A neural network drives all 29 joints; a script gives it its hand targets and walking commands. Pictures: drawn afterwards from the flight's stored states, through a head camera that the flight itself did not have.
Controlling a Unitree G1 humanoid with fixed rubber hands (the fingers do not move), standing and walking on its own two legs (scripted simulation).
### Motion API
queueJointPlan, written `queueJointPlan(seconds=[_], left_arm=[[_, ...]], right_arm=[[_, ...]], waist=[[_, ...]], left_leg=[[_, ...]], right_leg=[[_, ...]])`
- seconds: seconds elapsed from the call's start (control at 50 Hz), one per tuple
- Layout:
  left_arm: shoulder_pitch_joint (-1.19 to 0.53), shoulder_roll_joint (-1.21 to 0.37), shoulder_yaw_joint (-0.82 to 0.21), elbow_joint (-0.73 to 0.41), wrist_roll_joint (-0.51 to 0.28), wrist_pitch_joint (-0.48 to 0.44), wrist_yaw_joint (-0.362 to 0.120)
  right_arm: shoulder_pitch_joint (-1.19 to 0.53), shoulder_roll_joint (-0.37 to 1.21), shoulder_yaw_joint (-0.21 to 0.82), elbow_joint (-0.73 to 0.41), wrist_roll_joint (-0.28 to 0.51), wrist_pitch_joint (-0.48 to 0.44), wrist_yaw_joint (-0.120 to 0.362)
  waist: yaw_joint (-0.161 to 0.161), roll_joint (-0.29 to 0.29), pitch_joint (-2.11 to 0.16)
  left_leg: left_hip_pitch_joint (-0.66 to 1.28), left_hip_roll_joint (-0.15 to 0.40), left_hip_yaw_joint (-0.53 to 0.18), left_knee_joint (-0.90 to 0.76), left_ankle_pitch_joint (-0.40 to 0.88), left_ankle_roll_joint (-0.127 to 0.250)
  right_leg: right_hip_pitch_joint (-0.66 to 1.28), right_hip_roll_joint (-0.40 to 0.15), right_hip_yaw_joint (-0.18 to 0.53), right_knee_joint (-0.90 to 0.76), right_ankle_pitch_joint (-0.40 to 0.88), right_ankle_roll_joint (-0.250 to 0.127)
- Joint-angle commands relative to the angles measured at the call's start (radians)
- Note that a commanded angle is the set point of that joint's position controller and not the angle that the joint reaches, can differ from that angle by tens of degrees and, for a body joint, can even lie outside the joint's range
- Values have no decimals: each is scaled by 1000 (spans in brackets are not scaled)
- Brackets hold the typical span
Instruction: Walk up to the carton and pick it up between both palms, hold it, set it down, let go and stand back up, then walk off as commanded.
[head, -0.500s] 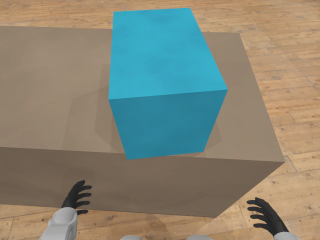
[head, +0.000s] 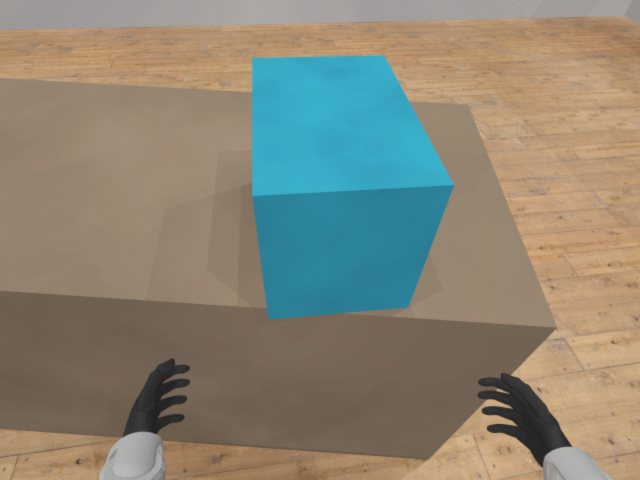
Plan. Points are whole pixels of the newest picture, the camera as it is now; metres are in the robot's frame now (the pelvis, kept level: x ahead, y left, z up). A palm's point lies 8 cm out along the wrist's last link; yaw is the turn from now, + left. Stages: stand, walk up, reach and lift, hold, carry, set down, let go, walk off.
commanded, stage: reach and lift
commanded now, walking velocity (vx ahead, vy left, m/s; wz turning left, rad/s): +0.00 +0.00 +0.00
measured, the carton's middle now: (329, 180) +0.49 +0.01 +0.11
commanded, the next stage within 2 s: none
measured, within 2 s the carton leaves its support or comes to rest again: neither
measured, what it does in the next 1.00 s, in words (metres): stands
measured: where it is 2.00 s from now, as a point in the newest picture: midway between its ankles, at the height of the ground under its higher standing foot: outside the picture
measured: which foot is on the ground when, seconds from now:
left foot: down 0.00-1.00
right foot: down 0.00-1.00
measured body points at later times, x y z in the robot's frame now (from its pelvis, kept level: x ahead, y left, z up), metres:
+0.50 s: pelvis -0.03 -0.01 +0.00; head -0.07 -0.01 +0.45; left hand +0.17 +0.20 +0.05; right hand +0.17 -0.23 +0.05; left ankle +0.03 +0.13 -0.74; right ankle +0.04 -0.13 -0.74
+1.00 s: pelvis -0.02 +0.00 +0.00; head -0.05 +0.02 +0.45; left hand +0.21 +0.17 +0.12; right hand +0.24 -0.23 +0.10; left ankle +0.03 +0.13 -0.74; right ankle -0.01 -0.11 -0.74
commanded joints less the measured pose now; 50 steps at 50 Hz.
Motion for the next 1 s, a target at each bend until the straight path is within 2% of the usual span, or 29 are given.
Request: queueJointPlan(seconds=[0.0, 0.02, 0.04, 0.12, 0.18, 0.2, 0.26, 0.28, 0.32, 0.34, 0.38, 0.42, 0.5, 0.56, 0.58, 0.62, 0.64, 0.68, 0.7, 0.72, 0.74, 0.78, 0.8, 0.82, 0.84, 0.86, 0.9, 0.94, 0.98], left_arm=[[16, 41, -17, -265, -91, 13, 22], [8, 59, 0, -266, -84, 16, 22], [14, 22, -21, -287, -94, 10, 25], [-53, 40, -11, -368, -103, 9, 38], [-96, 53, 13, -330, -98, 16, 35], [-140, 37, 15, -361, -88, 14, 41], [-212, 29, 13, -369, -107, 26, 40], [-228, 41, 42, -383, -98, 27, 42], [-308, 66, 31, -463, -133, 41, 49], [-291, 72, 30, -471, -171, 60, 51], [-325, 82, 40, -492, -175, 89, 49], [-343, 77, 50, -511, -156, 102, 62], [-355, 26, 17, -564, -146, 118, 81], [-407, -11, -35, -558, -150, 116, 79], [-423, -18, -39, -574, -141, 116, 77], [-457, -50, -56, -586, -147, 116, 96], [-495, -69, -58, -581, -130, 114, 105], [-514, -162, -110, -524, -81, 96, 129], [-495, -200, -124, -487, -45, 71, 123], [-491, -191, -126, -494, -64, 61, 117], [-415, -182, -125, -508, -66, 54, 113], [-483, -123, -100, -442, -84, 94, 110], [-514, -117, -75, -455, -80, 107, 113], [-415, -128, -85, -549, -101, 127, 120], [-412, -140, -112, -659, -117, 147, 135], [-422, -135, -82, -679, -96, 164, 135], [-294, -144, -93, -822, -88, 181, 141], [-319, -119, -71, -803, -84, 204, 138], [-390, -107, -55, -746, -92, 226, 133]], right_arm=[[-34, -257, -226, -297, 73, 32, -9], [-26, -262, -224, -326, 75, 45, -17], [-21, -242, -212, -378, 69, 49, -21], [-42, -237, -205, -473, 99, 67, -35], [-63, -227, -180, -531, 94, 99, -53], [-76, -235, -173, -549, 102, 99, -46], [-108, -220, -162, -568, 122, 130, -57], [-119, -216, -156, -575, 122, 132, -60], [-147, -175, -152, -663, 145, 131, -84], [-143, -143, -139, -688, 152, 139, -94], [-135, -155, -121, -697, 179, 150, -114], [-164, -172, -127, -681, 187, 154, -118], [-198, -208, -159, -663, 204, 141, -107], [-235, -251, -181, -637, 211, 128, -96], [-235, -254, -173, -628, 220, 122, -97], [-281, -289, -190, -620, 240, 112, -77], [-355, -334, -214, -615, 238, 107, -60], [-418, -410, -274, -538, 211, 95, -25], [-407, -419, -248, -522, 223, 78, -16], [-426, -431, -266, -448, 232, 66, -5], [-411, -422, -271, -446, 226, 57, 0], [-499, -393, -268, -402, 228, 81, -7], [-530, -372, -240, -385, 243, 100, -11], [-444, -342, -235, -397, 250, 114, -15], [-428, -321, -216, -359, 283, 129, -11], [-428, -312, -180, -361, 296, 132, -21], [-344, -350, -205, -389, 320, 127, -29], [-358, -355, -204, -459, 324, 128, -60], [-457, -357, -192, -489, 327, 122, -83]], waist=[[33, 61, -139], [20, 54, -123], [35, 35, -166], [20, 68, -156], [24, 46, -107], [37, 70, -141], [18, 56, -124], [30, 41, -144], [27, -79, -149], [38, -210, -142], [22, -227, -107], [41, -162, -115], [32, -139, -97], [-13, -152, -86], [-9, -140, -107], [-20, -97, -142], [-27, -14, -137], [-65, 293, -147], [-71, 298, -223], [-81, 237, -207], [-65, 163, -218], [-68, 77, -179], [-59, 38, -140], [-52, -12, -147], [-58, -11, -158], [-39, -21, -204], [-47, 7, -248], [-58, -26, -260], [-39, -44, -243]], left_leg=[[-225, 47, 132, -381, -140, 25], [-261, 46, 134, -380, -156, 43], [-268, 56, 139, -373, -157, 40], [-355, 68, 129, -408, -217, 51], [-432, 66, 134, -416, -299, 79], [-430, 73, 137, -422, -311, 83], [-445, 76, 131, -430, -323, 89], [-400, 59, 131, -380, -307, 80], [-95, -18, 128, -235, -160, 47], [198, -87, 125, -108, 3, 13], [439, -111, 99, -28, 46, 0], [444, -95, 82, -53, 8, -12], [479, -70, 29, -64, -101, 1], [557, -64, -1, -42, -127, 4], [598, -71, -4, -26, -109, 4], [461, -13, -40, -107, -235, 24], [241, 45, -55, -222, -401, 47], [-528, 257, -125, -625, -866, 120], [-674, 284, -112, -673, -830, 152], [-636, 264, -89, -637, -711, 137], [-534, 220, -43, -571, -561, 111], [-407, 128, 25, -455, -448, 72], [-305, 91, 46, -425, -389, 56], [-133, 47, 62, -365, -207, 24], [-5, 17, 63, -316, -43, -10], [88, 6, 83, -277, 53, -6], [189, 7, 89, -262, 165, -21], [204, -9, 95, -245, 220, -10], [192, -11, 97, -244, 200, 5]], right_leg=[[298, 14, -91, -31, 85, -2], [319, 10, -78, -23, 74, 3], [326, 11, -74, -15, 76, 4], [373, 13, -60, 1, 43, 13], [385, 11, -12, -6, -84, 21], [391, 12, -16, 5, -91, 20], [390, 13, 9, -7, -146, 25], [337, -25, 51, -41, -216, 5], [3, -124, 119, -163, -405, -47], [-315, -227, 169, -281, -557, -94], [-605, -289, 187, -345, -659, -130], [-607, -270, 157, -327, -612, -141], [-637, -241, 113, -291, -557, -151], [-748, -239, 96, -300, -580, -174], [-787, -252, 94, -297, -577, -186], [-637, -187, 36, -222, -445, -158], [-434, -110, -15, -133, -339, -121], [399, 142, -151, 170, 64, 39], [625, 183, -152, 216, 203, 76], [617, 176, -127, 187, 212, 77], [538, 147, -84, 128, 178, 52], [374, 76, -22, 20, 28, 9], [248, 41, 4, -22, -39, -6], [122, 2, 24, -82, -76, -19], [4, -21, 26, -118, -41, -33], [-50, -30, 26, -124, -5, -34], [-57, -24, 9, -138, 88, -43], [-65, -15, -4, -107, 161, -31], [-79, -26, 6, -116, 133, -26]])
